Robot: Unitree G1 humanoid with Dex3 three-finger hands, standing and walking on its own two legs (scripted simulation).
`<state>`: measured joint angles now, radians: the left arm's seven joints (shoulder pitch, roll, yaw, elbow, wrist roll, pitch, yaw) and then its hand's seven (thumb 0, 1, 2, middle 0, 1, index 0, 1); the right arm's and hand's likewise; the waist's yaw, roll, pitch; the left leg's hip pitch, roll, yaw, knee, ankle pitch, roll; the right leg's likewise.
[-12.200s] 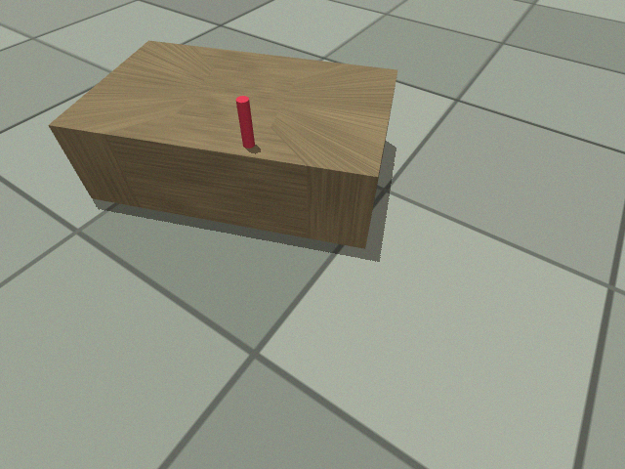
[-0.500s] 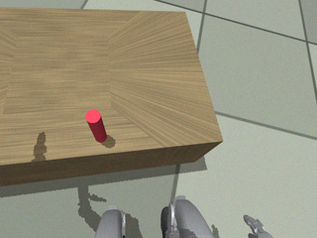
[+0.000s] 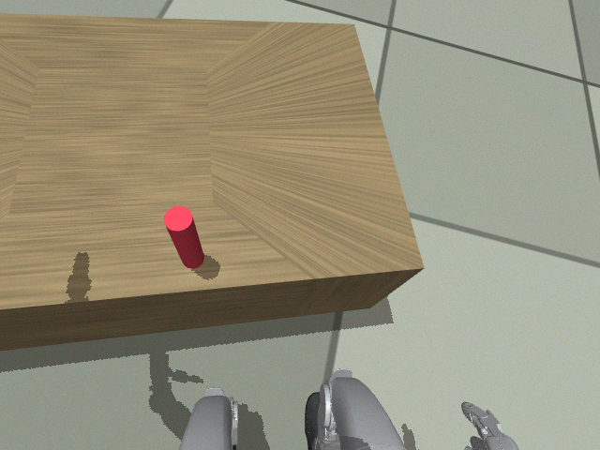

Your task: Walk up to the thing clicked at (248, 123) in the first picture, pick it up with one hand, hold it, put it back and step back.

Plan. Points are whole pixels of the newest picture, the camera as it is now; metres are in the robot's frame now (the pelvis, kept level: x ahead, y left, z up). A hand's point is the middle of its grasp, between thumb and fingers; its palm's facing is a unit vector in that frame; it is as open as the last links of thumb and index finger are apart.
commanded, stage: go down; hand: left
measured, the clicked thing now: (186, 240) +0.46 +0.16 -0.20
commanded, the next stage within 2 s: none
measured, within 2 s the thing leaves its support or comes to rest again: neither
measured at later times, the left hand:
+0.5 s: hand out of the picture +0.40 +0.36 +0.07, palm faces +0.09 -1.00 +0.00, open 16.9 cm
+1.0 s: hand out of the picture +0.41 +0.36 +0.07, palm faces +0.09 -1.00 +0.02, open 16.9 cm
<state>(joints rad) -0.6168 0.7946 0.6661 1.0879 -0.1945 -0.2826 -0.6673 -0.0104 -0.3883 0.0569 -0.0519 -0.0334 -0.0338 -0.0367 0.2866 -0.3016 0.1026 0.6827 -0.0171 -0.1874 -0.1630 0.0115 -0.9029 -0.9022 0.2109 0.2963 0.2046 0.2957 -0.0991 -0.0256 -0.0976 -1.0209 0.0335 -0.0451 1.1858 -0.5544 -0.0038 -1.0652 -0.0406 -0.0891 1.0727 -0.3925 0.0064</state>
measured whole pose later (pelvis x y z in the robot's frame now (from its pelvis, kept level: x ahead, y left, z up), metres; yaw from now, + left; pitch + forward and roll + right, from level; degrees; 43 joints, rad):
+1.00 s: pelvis +0.00 +0.00 +0.00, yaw +0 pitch +23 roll -4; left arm -0.61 0.79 0.69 1.06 -0.25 -0.31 -0.71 -0.01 -0.36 0.04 -0.04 -0.03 -0.03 -0.03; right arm 0.29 -0.30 0.11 0.69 -0.01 -0.20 -0.17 0.01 -0.91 -0.90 0.21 0.30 0.21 0.30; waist -0.10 -0.02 -0.10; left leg -1.04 0.03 -0.05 1.20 -0.56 0.00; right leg -1.08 -0.04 -0.09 1.08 -0.40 0.01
